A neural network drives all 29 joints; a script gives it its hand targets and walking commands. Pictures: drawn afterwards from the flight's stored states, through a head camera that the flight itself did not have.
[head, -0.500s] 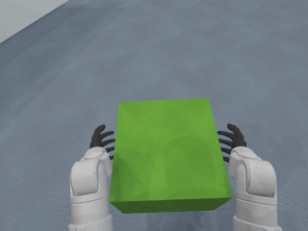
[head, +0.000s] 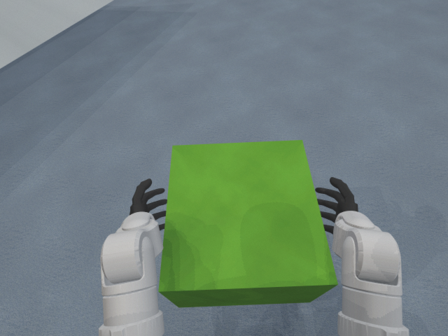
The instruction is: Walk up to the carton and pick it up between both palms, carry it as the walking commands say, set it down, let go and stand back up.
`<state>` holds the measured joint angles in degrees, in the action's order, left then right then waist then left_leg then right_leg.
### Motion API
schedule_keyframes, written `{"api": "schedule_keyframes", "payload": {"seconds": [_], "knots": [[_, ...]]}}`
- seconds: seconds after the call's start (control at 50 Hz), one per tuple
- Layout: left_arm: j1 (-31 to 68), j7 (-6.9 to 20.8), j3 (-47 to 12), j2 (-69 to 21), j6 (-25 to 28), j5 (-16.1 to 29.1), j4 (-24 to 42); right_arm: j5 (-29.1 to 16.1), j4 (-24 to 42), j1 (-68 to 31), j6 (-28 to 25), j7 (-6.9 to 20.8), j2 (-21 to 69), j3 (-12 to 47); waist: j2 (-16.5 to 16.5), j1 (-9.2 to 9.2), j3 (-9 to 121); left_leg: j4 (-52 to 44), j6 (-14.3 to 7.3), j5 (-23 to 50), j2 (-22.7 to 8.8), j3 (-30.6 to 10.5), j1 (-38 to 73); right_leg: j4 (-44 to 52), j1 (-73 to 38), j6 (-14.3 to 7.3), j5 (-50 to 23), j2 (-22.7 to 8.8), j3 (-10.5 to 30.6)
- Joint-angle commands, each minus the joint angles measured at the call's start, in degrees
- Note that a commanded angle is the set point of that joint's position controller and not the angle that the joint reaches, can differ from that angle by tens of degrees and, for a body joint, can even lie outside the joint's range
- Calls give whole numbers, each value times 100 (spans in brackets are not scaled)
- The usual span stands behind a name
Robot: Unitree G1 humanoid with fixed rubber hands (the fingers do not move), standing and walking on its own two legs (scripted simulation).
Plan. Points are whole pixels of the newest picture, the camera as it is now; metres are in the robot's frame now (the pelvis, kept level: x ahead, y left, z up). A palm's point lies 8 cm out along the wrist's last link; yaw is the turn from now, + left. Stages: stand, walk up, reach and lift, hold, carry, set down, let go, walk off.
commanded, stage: carry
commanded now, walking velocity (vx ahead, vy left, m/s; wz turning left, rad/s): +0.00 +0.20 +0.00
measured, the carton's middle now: (240, 223) +0.32 +0.01 +0.00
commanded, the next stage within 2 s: none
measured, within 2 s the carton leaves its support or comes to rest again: neither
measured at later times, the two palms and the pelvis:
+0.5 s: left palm (62, 265) +0.21 +0.27 +0.09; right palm (280, 255) +0.22 -0.05 +0.08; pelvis -0.07 +0.10 +0.00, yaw +0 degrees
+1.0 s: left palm out of the picture +0.14 +0.39 +0.08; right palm (203, 302) +0.16 +0.06 +0.08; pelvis -0.13 +0.21 +0.00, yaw +0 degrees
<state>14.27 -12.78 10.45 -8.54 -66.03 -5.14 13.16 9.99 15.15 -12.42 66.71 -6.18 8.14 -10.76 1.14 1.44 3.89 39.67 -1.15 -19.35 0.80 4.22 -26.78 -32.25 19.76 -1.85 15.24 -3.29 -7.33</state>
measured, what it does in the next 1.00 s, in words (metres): steps to the left: left foot, then right foot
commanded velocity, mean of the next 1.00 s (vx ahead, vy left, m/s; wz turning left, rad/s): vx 0.00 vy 0.20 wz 0.00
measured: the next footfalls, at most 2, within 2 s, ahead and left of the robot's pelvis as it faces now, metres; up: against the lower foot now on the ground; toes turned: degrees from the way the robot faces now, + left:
left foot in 0.22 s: +0.03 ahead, +0.21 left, +0.00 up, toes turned +5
right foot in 0.50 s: -0.03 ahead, +0.00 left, +0.00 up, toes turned -8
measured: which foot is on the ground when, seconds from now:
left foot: up 0.00-0.20, down 0.22-0.50, up 0.52-0.78, down 0.80-1.00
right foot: down 0.00-0.24, up 0.26-0.48, down 0.50-0.80, up 0.82-1.00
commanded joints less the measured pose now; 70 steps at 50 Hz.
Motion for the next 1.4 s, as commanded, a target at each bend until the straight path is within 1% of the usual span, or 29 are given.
{"api": "schedule_keyframes", "payload": {"seconds": [0.0,0.06,0.18,0.22,0.24,0.26,0.34,0.46,0.48,0.5,0.52,0.56,0.62,0.72,0.76,0.78,0.8,0.82,0.88,1.0,1.04,1.06,1.08,1.12,1.18,1.3,1.32,1.36,1.38], "knots": [[2570,2636,-4176,-5466,-191,2440,-92,-2733,405,-3260,50,1739,5430,4532,-837,-114,1318,1557,198,-511,-378,-704,-565,1396,-1234,-883,-2455,-2216,1962],[2590,2539,-4160,-5331,-129,2321,240,-2995,469,-3338,73,1787,5482,4648,-1243,-148,1389,798,396,-206,-358,-342,-329,1204,-1375,-387,-2310,-1466,920],[2226,2423,-4180,-5107,-176,2107,233,-3022,174,-2901,209,1883,5298,4513,-1308,-140,1606,-1689,309,493,-44,320,856,560,-1363,-141,-2139,-1236,693],[2282,2416,-4235,-5080,-187,2103,270,-3031,171,-2918,222,1915,5222,4457,-207,-130,1755,-2186,146,1603,-883,-580,1932,-299,-394,303,-624,-800,364],[2394,2445,-4223,-5142,-227,2149,235,-2981,26,-2819,178,1906,5216,4395,1351,-176,1553,-2233,-277,2508,-1676,-1498,1987,-816,587,610,1050,-187,-171],[2772,2450,-4357,-5194,-215,2289,314,-2966,67,-2954,143,1898,5300,4363,1591,-227,1540,-1988,-664,2826,-1739,-1499,1882,-1657,725,489,1993,-255,143],[3219,2496,-4569,-5369,-173,2642,448,-2697,112,-2870,32,1800,5428,4208,966,-184,1612,-1747,-803,3027,-1493,-807,1916,-2292,1034,382,1615,-88,222],[2758,2583,-4400,-5269,-317,2665,157,-2449,102,-2557,20,1666,5366,4174,634,-107,1914,-1362,-692,2562,-1196,-670,1679,1007,-641,175,-32,-103,55],[2653,2623,-4335,-5269,-315,2605,99,-2464,91,-2555,23,1665,5396,4215,56,-88,1886,-884,-399,2208,-914,-536,1014,1472,-1362,102,-305,-684,820],[2491,2664,-4252,-5261,-292,2539,-144,-2449,185,-2664,45,1678,5276,4247,-1540,-78,1587,-201,-15,240,-254,-124,-462,1684,-1798,-533,-1459,-2210,2707],[2450,2688,-4139,-5408,-256,2472,-285,-2491,364,-2993,68,1698,5292,4368,-1819,-59,1269,789,57,-893,-308,-358,-697,1702,-1367,-1072,-2426,-2733,2800],[2612,2633,-4193,-5460,-181,2453,-19,-2747,414,-3246,58,1751,5444,4536,-831,-123,1276,1482,190,-430,-420,-718,-582,1481,-1221,-843,-2286,-2216,1932],[2587,2541,-4155,-5318,-128,2325,255,-2994,461,-3309,80,1793,5487,4638,-1199,-151,1388,769,373,-143,-375,-349,-336,1270,-1390,-364,-2221,-1481,897],[2169,2442,-4132,-5141,-171,2111,180,-3022,231,-2948,202,1872,5319,4530,-1433,-109,1524,-1088,343,154,-157,125,438,868,-1506,-288,-2426,-1423,761],[2258,2427,-4207,-5090,-182,2109,277,-3022,169,-2870,222,1907,5282,4498,-1043,-145,1684,-2052,259,790,-156,250,1331,345,-1111,60,-1708,-1095,572],[2276,2425,-4236,-5088,-187,2110,280,-3031,183,-2895,229,1921,5245,4468,-375,-140,1760,-2205,172,1404,-759,-412,1880,-172,-533,287,-810,-858,368],[2273,2455,-4197,-5163,-222,2126,186,-2981,80,-2807,194,1916,5200,4408,1144,-159,1614,-2252,-189,2575,-1657,-1459,2063,-746,476,628,835,-275,-159],[2717,2462,-4337,-5196,-211,2279,331,-2968,79,-2950,149,1909,5298,4382,1632,-223,1593,-1969,-634,2883,-1741,-1407,1931,-1465,655,512,1952,-294,93],[3077,2497,-4528,-5382,-174,2568,401,-2735,21,-2762,82,1838,5412,4242,1057,-203,1545,-1773,-816,3190,-1593,-938,1896,-2372,1034,396,1815,-168,237],[2853,2570,-4445,-5278,-305,2705,259,-2466,132,-2578,18,1678,5400,4171,800,-137,1873,-1518,-807,2641,-1276,-686,1821,347,-234,195,431,-9,-53],[2590,2647,-4308,-5254,-321,2600,98,-2451,87,-2506,28,1670,5404,4213,-268,-77,1854,-614,-285,1903,-809,-445,652,1626,-1564,28,-449,-1100,1294],[2426,2681,-4206,-5310,-281,2506,-245,-2456,301,-2782,63,1691,5245,4292,-1953,-79,1372,33,24,-463,-137,-4,-631,1792,-1622,-727,-1711,-2439,2774],[2462,2692,-4144,-5425,-251,2478,-227,-2526,404,-3046,75,1709,5324,4411,-1609,-74,1217,971,58,-821,-360,-496,-704,1703,-1374,-1033,-2387,-2650,2648],[2648,2632,-4222,-5456,-173,2475,78,-2764,432,-3206,59,1762,5462,4530,-780,-138,1290,1403,192,-302,-474,-719,-578,1540,-1247,-732,-2038,-2134,1770],[2561,2544,-4150,-5298,-139,2319,266,-2983,453,-3253,91,1802,5480,4617,-1196,-146,1398,643,344,-119,-398,-343,-244,1375,-1338,-332,-1891,-1497,853],[2232,2439,-4189,-5122,-191,2113,240,-3014,168,-2858,228,1911,5299,4500,-1182,-141,1599,-1899,255,661,-79,344,1038,580,-1273,-24,-1769,-1175,580],[2258,2437,-4221,-5111,-195,2112,262,-3018,166,-2855,236,1929,5281,4477,-735,-144,1722,-2173,217,956,-418,-24,1604,132,-869,185,-1265,-985,415],[2548,2481,-4270,-5196,-221,2222,296,-2976,43,-2903,172,1925,5266,4398,1448,-188,1550,-2175,-410,2300,-1647,-1368,1821,-795,456,581,1334,-259,-122],[2844,2482,-4362,-5231,-218,2345,338,-2947,65,-2948,157,1912,5326,4346,1498,-243,1490,-2043,-661,2518,-1659,-1442,1805,-1544,673,481,1877,-271,60]]}}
